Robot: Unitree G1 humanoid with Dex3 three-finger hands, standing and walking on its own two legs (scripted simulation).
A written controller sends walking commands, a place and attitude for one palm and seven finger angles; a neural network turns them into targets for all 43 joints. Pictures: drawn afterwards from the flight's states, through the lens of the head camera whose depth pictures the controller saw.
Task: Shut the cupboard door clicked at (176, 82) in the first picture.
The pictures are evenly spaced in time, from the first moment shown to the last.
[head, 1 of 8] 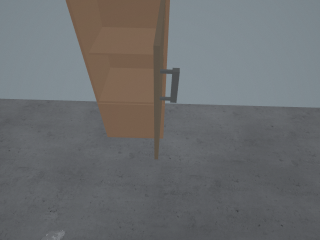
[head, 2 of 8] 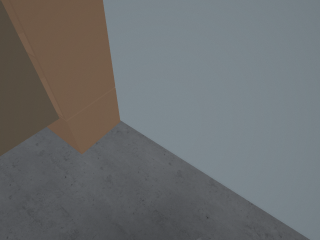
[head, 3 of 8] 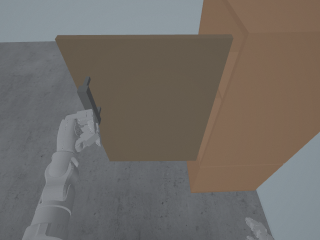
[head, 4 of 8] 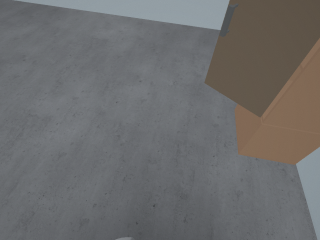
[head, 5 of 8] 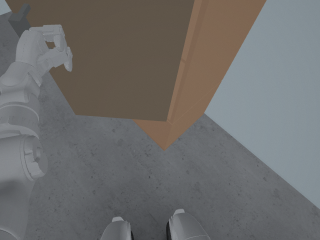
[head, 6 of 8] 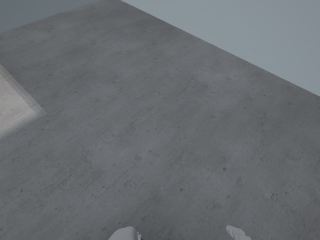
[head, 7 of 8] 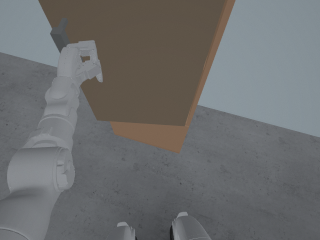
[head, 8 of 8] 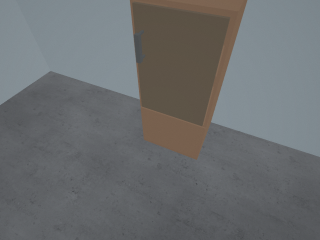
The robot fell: no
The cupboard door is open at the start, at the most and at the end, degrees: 88 88 0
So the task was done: yes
